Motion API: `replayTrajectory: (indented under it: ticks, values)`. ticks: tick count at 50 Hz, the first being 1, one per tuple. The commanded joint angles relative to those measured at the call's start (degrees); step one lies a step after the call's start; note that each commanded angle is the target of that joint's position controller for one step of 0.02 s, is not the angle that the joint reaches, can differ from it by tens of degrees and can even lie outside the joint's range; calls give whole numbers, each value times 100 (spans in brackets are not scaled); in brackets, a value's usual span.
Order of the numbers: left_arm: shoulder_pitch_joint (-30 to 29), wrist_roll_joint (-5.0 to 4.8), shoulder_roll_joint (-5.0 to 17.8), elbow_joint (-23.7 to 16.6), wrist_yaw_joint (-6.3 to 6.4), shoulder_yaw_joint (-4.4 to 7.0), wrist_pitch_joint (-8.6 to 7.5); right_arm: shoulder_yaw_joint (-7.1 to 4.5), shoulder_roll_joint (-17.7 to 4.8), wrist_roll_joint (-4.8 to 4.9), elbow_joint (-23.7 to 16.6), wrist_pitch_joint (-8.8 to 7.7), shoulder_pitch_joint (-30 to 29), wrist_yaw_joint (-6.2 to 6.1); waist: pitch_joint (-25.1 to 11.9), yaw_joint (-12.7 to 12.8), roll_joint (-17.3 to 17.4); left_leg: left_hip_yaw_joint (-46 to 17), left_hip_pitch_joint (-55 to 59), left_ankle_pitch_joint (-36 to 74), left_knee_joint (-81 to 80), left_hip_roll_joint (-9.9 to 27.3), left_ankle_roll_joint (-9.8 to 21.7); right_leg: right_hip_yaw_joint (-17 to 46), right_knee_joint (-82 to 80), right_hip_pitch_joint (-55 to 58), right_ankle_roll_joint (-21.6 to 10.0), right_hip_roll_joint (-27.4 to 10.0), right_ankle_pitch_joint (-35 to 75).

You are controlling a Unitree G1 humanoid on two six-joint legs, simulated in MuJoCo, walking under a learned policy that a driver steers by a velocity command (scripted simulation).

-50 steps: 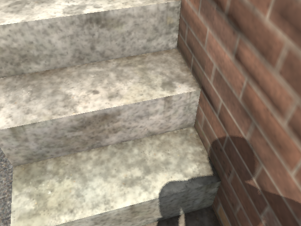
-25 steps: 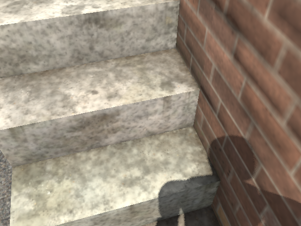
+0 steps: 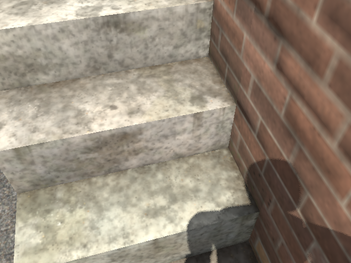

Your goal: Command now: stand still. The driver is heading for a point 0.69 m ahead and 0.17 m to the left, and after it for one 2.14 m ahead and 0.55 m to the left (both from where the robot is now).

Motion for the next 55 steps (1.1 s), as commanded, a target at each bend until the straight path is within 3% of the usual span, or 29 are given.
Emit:
replayTrajectory:
  ticks: [1,2,3,5,6,16,17,18,19,21,22,25,31,32,33,34,37,39,44,45,46,47,48,49,50,52,53,54,55]
  values:
    - [166,99,155,-80,190,26,-95,-75,-426,130,90,-52,672,-190,-585,82,64,-737,321,1085,-383,483,225,-95,-177,97,-17,14,976]
    - [510,194,-75,-59,-51,-47,-51,-42,-265,135,142,15,780,-35,478,-54,-16,-721,50,375,-707,501,270,-58,-302,-532,-2,90,714]
    - [506,142,-7,5,-176,-32,-13,-19,-235,76,209,89,829,62,728,-138,-90,-773,-64,-186,-854,499,286,-61,-411,-661,22,92,611]
    - [381,79,145,-115,-279,-31,-28,-38,-403,44,213,117,795,138,597,-158,-102,-631,-55,21,-839,406,319,-114,-386,-486,32,129,659]
    - [272,168,125,-113,-295,-4,-45,-19,-321,62,199,44,809,124,479,-41,-70,-716,-1,262,-706,471,350,-104,-433,-433,-17,65,714]
    - [192,160,131,6,-226,-4,-53,6,-329,75,199,-40,734,101,469,-17,15,-681,-25,556,-629,462,333,-99,-331,-445,-64,56,869]
    - [-113,-573,1192,-896,731,178,-269,-249,-898,-218,-895,-35,-938,-401,694,123,269,-634,-646,2376,-371,827,-204,-86,-79,-518,59,-306,2288]
    - [145,94,173,-95,189,24,-101,-78,-441,131,81,-52,660,-189,-598,81,66,-744,324,1121,-368,474,224,-101,-159,99,-13,10,990]
    - [489,190,-57,-74,-52,-49,-57,-43,-279,140,132,13,767,-35,465,-54,-10,-732,50,406,-697,496,271,-66,-286,-528,2,89,711]
    - [443,132,2,-69,-241,-55,-10,-33,-323,18,206,110,852,113,713,-166,-42,-753,-79,-222,-891,423,320,-18,-448,-608,36,87,679]
    - [359,78,164,-128,-278,-34,-34,-41,-422,48,203,114,779,137,592,-157,-101,-645,-60,27,-835,401,319,-119,-375,-485,38,127,654]
    - [228,200,151,-81,-265,-13,-57,-16,-357,76,186,-6,683,109,475,-39,-54,-705,21,403,-690,471,340,-77,-393,-458,-31,40,821]
    - [186,162,153,-14,-229,-6,-51,5,-344,78,182,-46,678,104,457,-11,16,-681,-29,575,-635,455,326,-94,-338,-417,-64,54,867]
    - [-112,-568,1206,-917,731,176,-268,-257,-936,-220,-904,-37,-985,-391,681,133,273,-632,-649,2376,-365,818,-202,-82,-93,-489,59,-303,2279]
    - [138,94,195,-112,187,21,-102,-80,-457,127,63,-54,615,-185,-603,84,56,-743,317,1151,-369,466,221,-96,-163,122,-17,6,1010]
    - [477,187,-35,-92,-56,-52,-58,-45,-295,141,116,12,728,-31,452,-51,-9,-729,51,448,-695,487,267,-65,-289,-504,-1,88,715]
    - [346,79,184,-143,-283,-36,-35,-42,-438,51,193,112,756,138,585,-154,-96,-646,-53,58,-832,393,316,-118,-377,-471,37,124,653]
    - [231,193,167,-109,-282,-7,-63,-22,-365,73,172,0,702,113,449,-35,-57,-711,50,410,-685,467,344,-90,-401,-450,-22,43,774]
    - [165,165,175,-45,-238,-7,-56,-2,-351,79,157,-44,647,106,468,-14,12,-696,-32,509,-654,453,326,-89,-350,-424,-58,46,844]
    - [1133,-430,1453,-258,867,461,44,-554,-1749,-61,-841,-54,-816,-532,187,429,559,-772,-1479,-1407,-546,522,383,245,334,578,-627,-277,-1275]
    - [540,-1013,1278,-451,1319,283,-195,-248,-865,-49,-1848,-74,-2853,-283,817,520,665,61,-3120,-702,655,247,-26,382,-156,677,-575,-498,280]
    - [1541,-213,1637,-204,1440,523,39,-392,-1079,-31,-1425,-95,-1716,-544,139,663,-1060,-377,-3141,-1442,1166,250,88,1484,-233,1041,-1184,-1299,-1791]
    - [1517,-97,1421,-417,1464,561,70,-393,-960,-72,-1444,-117,-1373,-589,158,599,-1634,-230,-2839,-1197,2824,207,-62,2395,-792,260,-1547,-2053,-1847]
    - [1080,-86,1241,-699,1422,538,-1,-458,-943,-150,-1375,-122,-867,-633,144,314,-1651,-497,-2596,-1632,4475,389,-214,2925,-963,-577,-1740,-2469,-1322]
    - [440,16,1172,-935,1369,549,-103,-496,-862,-177,-1384,-71,-519,-677,239,-143,-1131,-766,-2641,-1849,5786,530,-263,2617,-819,-1178,-1650,-2330,-653]
    - [-502,139,1454,-1363,1303,603,-211,-354,-442,-136,-1659,41,-150,-646,53,-749,-255,-458,-1968,-1403,3316,836,-160,1344,-415,-1316,-1064,-1535,796]
    - [-495,8,1485,-1468,1268,604,-145,-286,-306,-130,-1691,113,-170,-663,-90,-675,-170,-164,-975,-1145,1677,858,17,912,-97,-1520,-1018,-1362,1577]
    - [-122,-846,1909,-1499,1430,627,-250,-261,-459,-251,-2289,33,-399,-268,21,-818,-299,510,30,-1279,1,213,1,655,-203,-1666,-508,-1027,3891]
    - [-193,-900,2018,-1513,1479,654,-225,-363,-731,-242,-1994,-27,-248,-99,81,-954,-446,499,364,-1227,-784,-25,154,192,1031,-1132,-452,-713,6041]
